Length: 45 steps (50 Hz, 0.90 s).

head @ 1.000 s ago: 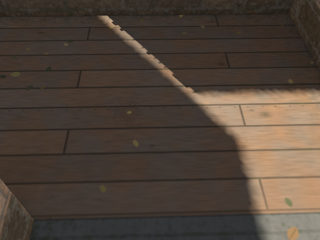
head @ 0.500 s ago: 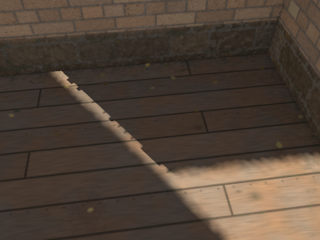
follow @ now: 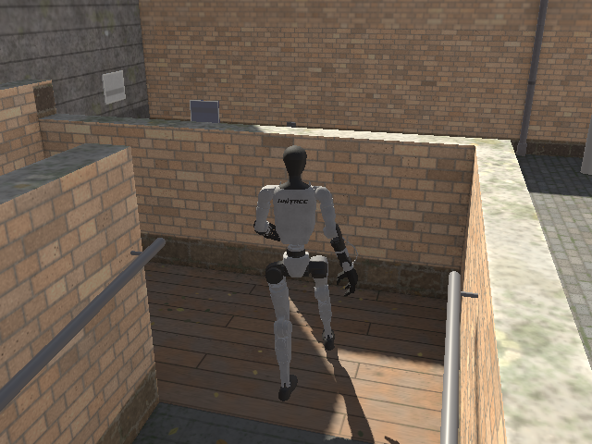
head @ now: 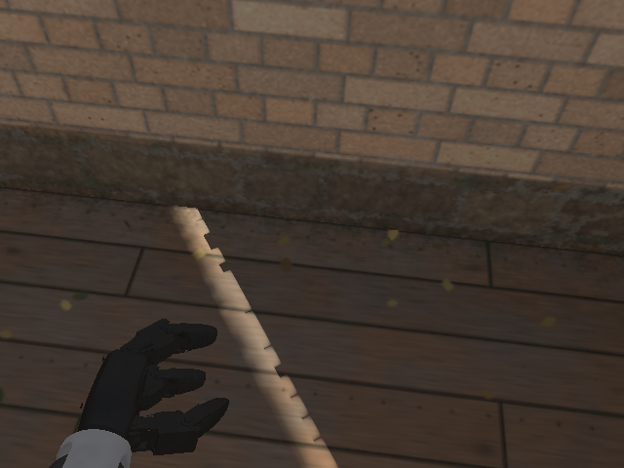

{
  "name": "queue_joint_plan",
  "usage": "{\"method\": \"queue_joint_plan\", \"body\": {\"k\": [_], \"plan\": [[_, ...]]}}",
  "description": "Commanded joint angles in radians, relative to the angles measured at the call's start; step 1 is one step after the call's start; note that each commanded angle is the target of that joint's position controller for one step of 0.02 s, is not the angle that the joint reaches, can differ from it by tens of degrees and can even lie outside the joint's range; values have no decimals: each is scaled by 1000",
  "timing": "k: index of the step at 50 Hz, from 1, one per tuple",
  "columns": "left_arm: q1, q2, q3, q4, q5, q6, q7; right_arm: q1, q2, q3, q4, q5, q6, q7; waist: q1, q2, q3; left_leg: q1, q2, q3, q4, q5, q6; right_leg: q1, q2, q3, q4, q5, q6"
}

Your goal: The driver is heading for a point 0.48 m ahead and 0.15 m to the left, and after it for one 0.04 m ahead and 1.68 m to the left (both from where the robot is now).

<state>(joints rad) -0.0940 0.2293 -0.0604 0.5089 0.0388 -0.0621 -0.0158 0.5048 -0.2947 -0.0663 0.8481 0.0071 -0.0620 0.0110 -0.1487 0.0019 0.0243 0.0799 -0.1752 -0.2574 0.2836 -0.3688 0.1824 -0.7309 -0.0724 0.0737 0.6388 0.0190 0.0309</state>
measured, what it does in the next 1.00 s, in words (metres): walks ahead, turning left: right foot, then left foot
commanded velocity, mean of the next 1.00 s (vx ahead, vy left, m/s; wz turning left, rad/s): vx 0.55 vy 0.01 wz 0.84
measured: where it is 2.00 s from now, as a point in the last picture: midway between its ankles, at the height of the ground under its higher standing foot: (215, 384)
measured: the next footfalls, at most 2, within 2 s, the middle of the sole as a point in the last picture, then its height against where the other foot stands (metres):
right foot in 0.08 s outside the picture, level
left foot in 0.50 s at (206, 391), level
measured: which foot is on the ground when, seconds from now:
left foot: down 0.00-0.08, up 0.10-0.48, down 0.50-0.88, up 0.90-1.00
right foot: up 0.00-0.06, down 0.08-0.50, up 0.52-0.86, down 0.88-1.00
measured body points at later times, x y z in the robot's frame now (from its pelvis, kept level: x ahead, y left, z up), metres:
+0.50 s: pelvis +0.46 +0.03 -0.02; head +0.49 +0.04 +0.42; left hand +0.26 +0.23 -0.14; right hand +0.82 -0.03 -0.06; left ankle +0.60 +0.14 -0.72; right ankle +0.27 -0.18 -0.70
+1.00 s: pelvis +0.71 +0.09 -0.01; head +0.74 +0.12 +0.43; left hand +0.60 +0.38 -0.11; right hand +1.03 +0.05 -0.11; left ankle +0.59 +0.14 -0.66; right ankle +0.89 +0.09 -0.73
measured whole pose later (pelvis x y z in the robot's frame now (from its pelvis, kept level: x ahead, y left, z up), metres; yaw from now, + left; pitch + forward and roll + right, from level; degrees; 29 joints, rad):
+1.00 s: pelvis +0.71 +0.09 -0.01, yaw +51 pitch +1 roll -1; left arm 0.15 0.25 0.04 0.70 0.02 -0.07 0.05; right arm 0.12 -0.30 -0.07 0.62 0.01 0.07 -0.03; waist -0.01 0.03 0.07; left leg -0.51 -0.16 -0.19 1.21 -0.52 -0.05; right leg -0.50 -0.01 0.03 0.59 -0.11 0.03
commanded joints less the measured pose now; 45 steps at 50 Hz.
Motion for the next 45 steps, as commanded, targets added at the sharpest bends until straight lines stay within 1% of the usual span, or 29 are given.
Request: {"method": "queue_joint_plan", "body": {"k": [1,3,4,5,6,7,8,10,12,16,17,18,20,22,23,24,25,26,27,28,30,32,34,37,39,42,43,44,45], "plan": [[30,129,49,-42,-11,-16,21,-37,-204,-56,-54,-1,-18,-9,89,63,-77,-209,156,-142,124,992,-19,472,126,-81,-115,22,-22],[387,234,103,48,-21,-26,48,-161,-258,-70,-88,-11,-30,-1,302,63,-247,-291,135,-137,503,942,-52,843,74,-21,-111,-109,-47],[614,300,137,96,4,-28,69,-197,-154,-45,-120,-18,-41,-1,375,-44,-364,-442,92,-64,814,517,-50,1080,-111,135,-81,-409,-75],[567,345,142,90,41,-27,64,-90,-19,-4,-170,26,-33,-6,247,-360,-478,-709,2,49,1096,-154,-80,1266,-403,658,-232,-548,-160],[444,307,156,76,31,-15,51,-76,-100,1,-164,11,-13,-16,220,-318,-435,-836,90,110,1167,-48,-69,1162,-390,804,-333,-771,-219],[366,189,132,66,22,-11,47,-175,-140,-8,-145,-16,3,-11,226,-157,-267,-849,150,138,1129,52,-73,998,-320,626,-355,-790,-204],[364,142,121,93,18,-11,43,-225,-131,-9,-155,-30,13,3,219,-54,-153,-840,178,160,1094,83,-77,858,-284,485,-364,-632,-189],[425,137,118,171,10,-28,49,-285,-83,2,-189,-56,39,37,192,-43,-36,-834,237,161,1037,75,-91,705,-234,280,-405,-446,-154],[462,118,114,230,-11,-57,32,-360,-32,25,-251,-61,61,56,171,-57,10,-888,281,169,1000,92,-93,673,-235,167,-452,-320,-136],[434,127,116,275,-11,-83,10,-483,-48,37,-333,-48,66,82,136,-77,49,-868,289,221,840,308,-96,603,-163,-141,-525,-5,-92],[442,188,135,295,-35,-72,36,-492,-60,35,-329,-77,74,113,104,8,133,-882,255,266,721,345,-93,617,-188,-185,-431,435,-63],[457,150,124,297,-19,-83,17,-526,-40,46,-338,-57,67,106,136,-43,53,-758,238,325,660,379,-81,590,-123,-276,-506,287,-44],[481,151,121,316,-24,-85,12,-606,-29,56,-347,-54,60,106,151,-46,119,-619,176,422,483,464,-56,547,-84,-343,-508,430,-31],[515,212,133,306,-42,-71,20,-514,-62,44,-288,-62,47,93,114,-63,55,-461,68,496,412,444,-43,620,-73,-348,-324,816,-20],[514,252,140,301,-46,-59,30,-399,-82,34,-256,-74,38,87,43,-83,-16,-328,38,473,380,400,-26,615,-99,-337,-141,913,-16],[435,415,186,238,-61,-46,60,-268,-192,-35,-266,26,14,79,-45,-198,-101,-131,43,398,420,369,-8,546,-118,-270,58,1101,17],[361,366,175,214,-57,-43,68,-95,-248,-60,-207,31,9,62,-130,-115,-151,100,111,274,242,534,49,395,-66,-273,368,741,46],[403,194,130,190,7,-49,62,-123,-292,-67,-205,26,11,20,-20,174,-127,306,251,64,243,967,77,91,115,-266,745,-455,78],[527,157,96,130,-3,-74,55,-162,-348,-65,-284,-58,2,7,38,208,-487,618,528,-413,267,1148,371,-158,141,-7,1124,-643,110],[477,253,104,124,-24,-97,43,-222,-312,-71,-334,-59,23,-9,17,10,-614,515,510,-482,158,781,354,-107,83,125,1060,-506,63],[422,255,116,125,-24,-77,49,-374,-204,-43,-359,0,17,-7,141,-184,-325,126,385,-361,47,531,249,-65,14,103,851,-456,52],[406,249,123,110,-13,-29,59,-408,-189,-37,-345,3,22,-10,213,-116,-135,-213,319,-243,2,692,217,35,14,76,745,-463,83],[382,206,124,105,-6,-21,62,-409,-162,-37,-337,20,35,-19,229,-109,-103,-387,240,-147,26,761,167,86,4,55,579,-416,89],[334,111,95,107,0,-17,58,-436,-139,-33,-331,10,85,-47,207,-30,-155,-553,116,10,128,761,77,247,57,-34,279,-174,88],[277,108,96,106,-6,-14,45,-380,-112,-26,-304,9,100,-48,158,52,-191,-580,100,10,153,606,37,359,87,-43,161,-15,81],[230,169,124,107,-30,-13,42,-362,-68,-19,-289,16,97,-46,126,140,-164,-481,109,-46,250,365,0,379,80,-7,-27,55,73],[296,188,140,126,-29,-22,50,-364,-57,-17,-279,23,103,-42,171,151,-163,-471,76,-35,334,288,-22,469,71,-16,-156,130,57],[324,203,151,141,-8,-32,54,-332,-5,-8,-268,15,94,-37,174,117,-160,-495,44,-10,453,189,-76,569,19,4,-199,234,33],[359,258,154,126,20,-31,65,-246,44,4,-272,-11,90,-36,146,-78,-180,-641,-21,24,714,-227,-155,738,-225,236,-185,593,-80]]}}
Keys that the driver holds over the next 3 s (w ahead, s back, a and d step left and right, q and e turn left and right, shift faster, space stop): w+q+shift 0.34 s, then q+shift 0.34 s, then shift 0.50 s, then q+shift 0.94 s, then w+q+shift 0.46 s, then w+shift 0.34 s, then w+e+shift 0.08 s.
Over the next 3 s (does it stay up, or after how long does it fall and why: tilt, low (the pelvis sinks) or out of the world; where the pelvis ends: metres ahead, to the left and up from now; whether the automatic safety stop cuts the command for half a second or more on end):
stays up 0.41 0.47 -0.02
